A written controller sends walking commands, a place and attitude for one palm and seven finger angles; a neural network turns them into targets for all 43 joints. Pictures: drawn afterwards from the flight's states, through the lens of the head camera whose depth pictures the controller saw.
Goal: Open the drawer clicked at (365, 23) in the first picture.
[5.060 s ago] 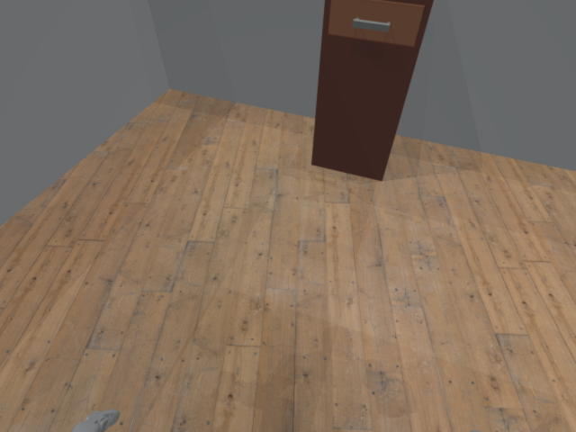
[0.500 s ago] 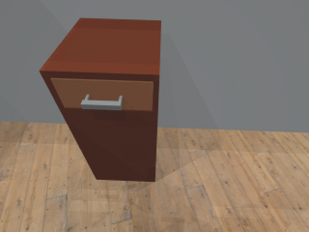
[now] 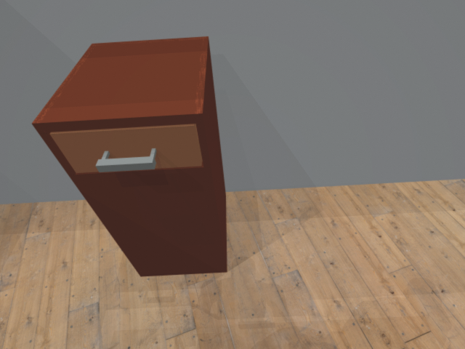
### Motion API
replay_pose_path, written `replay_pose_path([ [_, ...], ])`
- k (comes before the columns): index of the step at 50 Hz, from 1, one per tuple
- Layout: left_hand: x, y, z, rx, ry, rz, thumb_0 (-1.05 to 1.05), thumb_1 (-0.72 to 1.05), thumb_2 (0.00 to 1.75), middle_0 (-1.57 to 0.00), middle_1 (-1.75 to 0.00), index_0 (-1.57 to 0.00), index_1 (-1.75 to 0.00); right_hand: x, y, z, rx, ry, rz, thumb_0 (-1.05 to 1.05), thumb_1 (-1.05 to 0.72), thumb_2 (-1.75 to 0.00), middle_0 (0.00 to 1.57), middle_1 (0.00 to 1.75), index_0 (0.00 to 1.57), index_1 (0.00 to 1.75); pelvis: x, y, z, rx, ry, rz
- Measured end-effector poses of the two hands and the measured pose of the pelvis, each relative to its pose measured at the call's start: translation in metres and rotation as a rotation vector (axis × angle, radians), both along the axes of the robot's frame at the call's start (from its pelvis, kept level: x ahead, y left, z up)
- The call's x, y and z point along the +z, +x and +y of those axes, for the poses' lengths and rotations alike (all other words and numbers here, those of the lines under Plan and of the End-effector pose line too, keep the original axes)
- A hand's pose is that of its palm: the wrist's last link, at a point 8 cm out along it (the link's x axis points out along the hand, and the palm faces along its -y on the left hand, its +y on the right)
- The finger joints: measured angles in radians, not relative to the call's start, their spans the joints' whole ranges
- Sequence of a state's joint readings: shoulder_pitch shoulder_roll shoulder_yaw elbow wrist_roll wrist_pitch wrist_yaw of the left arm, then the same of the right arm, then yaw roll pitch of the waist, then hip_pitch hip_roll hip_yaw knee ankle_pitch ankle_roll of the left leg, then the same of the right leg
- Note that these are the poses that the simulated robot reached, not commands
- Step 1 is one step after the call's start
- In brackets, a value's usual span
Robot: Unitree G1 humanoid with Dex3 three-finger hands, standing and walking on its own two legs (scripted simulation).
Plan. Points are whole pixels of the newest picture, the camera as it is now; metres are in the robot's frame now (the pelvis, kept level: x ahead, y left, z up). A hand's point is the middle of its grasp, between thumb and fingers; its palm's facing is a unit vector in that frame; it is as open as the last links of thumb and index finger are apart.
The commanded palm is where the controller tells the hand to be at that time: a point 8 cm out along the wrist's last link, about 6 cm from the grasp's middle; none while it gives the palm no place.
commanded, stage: come to a stop and stand still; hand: left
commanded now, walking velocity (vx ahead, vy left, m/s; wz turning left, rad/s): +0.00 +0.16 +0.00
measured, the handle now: (128, 158) +0.54 +0.31 +0.00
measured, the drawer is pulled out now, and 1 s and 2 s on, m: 0.00 0.00 0.00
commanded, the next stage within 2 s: look again from close up in 0.90 s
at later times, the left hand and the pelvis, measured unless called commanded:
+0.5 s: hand out of the picture -0.02 +0.22 -0.18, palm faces +0.08 -0.98 -0.16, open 7.4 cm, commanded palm none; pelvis -0.01 +0.06 +0.00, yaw +1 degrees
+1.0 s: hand out of the picture -0.03 +0.25 -0.18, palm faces +0.03 -0.98 -0.19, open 7.4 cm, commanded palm none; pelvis -0.01 +0.08 +0.00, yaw +0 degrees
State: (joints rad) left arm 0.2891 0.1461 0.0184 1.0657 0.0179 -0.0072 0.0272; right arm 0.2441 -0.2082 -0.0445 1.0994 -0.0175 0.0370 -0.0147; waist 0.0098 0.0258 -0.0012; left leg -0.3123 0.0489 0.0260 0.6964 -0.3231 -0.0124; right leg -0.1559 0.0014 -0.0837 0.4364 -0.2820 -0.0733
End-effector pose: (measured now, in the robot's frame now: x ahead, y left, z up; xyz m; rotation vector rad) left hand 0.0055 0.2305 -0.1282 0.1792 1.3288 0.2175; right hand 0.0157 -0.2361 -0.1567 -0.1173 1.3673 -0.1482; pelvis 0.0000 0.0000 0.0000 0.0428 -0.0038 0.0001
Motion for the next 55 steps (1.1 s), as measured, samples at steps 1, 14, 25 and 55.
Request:
replay_pose_path([
  [1, 0.000, 0.002, -0.003, 0.001, -0.006, -0.004, 0.01, 0.91, 0.89, -0.20, -0.30, -0.20, -0.30, 0.000, -0.005, -0.002, 0.002, -0.004, 0.016, 0.00, -0.91, -0.90, 0.20, 0.30, 0.20, 0.30, 0.000, 0.000, 0.000, 0.005, -0.002, 0.002],
  [14, -0.014, -0.035, 0.022, 0.075, -0.024, 0.079, 0.01, 0.91, 0.89, -0.20, -0.30, -0.21, -0.30, -0.002, 0.004, 0.030, 0.068, -0.024, 0.019, 0.01, -0.91, -0.90, 0.20, 0.30, 0.20, 0.30, -0.006, -0.008, 0.026, 0.038, -0.033, -0.010],
  [25, -0.027, -0.036, 0.040, 0.040, -0.102, 0.088, 0.01, 0.91, 0.89, -0.20, -0.30, -0.20, -0.30, 0.018, 0.010, 0.064, 0.064, -0.066, -0.043, 0.01, -0.94, -0.90, 0.20, 0.30, 0.20, 0.30, -0.001, -0.011, 0.056, 0.009, -0.045, -0.023],
  [55, -0.023, -0.047, 0.061, -0.016, -0.070, 0.103, 0.00, 0.91, 0.89, -0.20, -0.30, -0.20, -0.30, 0.003, -0.056, 0.110, 0.021, 0.028, 0.061, 0.01, -0.91, -0.90, 0.20, 0.30, 0.20, 0.30, -0.006, -0.022, 0.079, 0.012, -0.046, -0.009],
])
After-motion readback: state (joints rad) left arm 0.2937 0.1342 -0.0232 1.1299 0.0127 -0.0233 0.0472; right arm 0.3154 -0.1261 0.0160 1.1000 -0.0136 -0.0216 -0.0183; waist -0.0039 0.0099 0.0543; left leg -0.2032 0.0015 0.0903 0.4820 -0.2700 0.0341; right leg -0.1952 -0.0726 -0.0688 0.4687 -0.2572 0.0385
